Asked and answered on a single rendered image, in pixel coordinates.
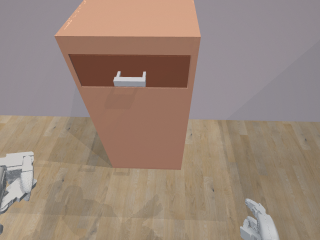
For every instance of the handle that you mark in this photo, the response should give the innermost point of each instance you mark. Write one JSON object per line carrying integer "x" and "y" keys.
{"x": 129, "y": 81}

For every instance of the cabinet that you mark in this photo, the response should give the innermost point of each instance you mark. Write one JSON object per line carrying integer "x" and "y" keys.
{"x": 139, "y": 127}

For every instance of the left robot hand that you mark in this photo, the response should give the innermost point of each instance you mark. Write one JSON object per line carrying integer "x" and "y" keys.
{"x": 17, "y": 169}

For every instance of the right robot hand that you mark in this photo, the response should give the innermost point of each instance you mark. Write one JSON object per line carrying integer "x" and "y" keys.
{"x": 261, "y": 228}

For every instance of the drawer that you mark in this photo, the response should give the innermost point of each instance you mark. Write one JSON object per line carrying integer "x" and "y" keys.
{"x": 162, "y": 71}

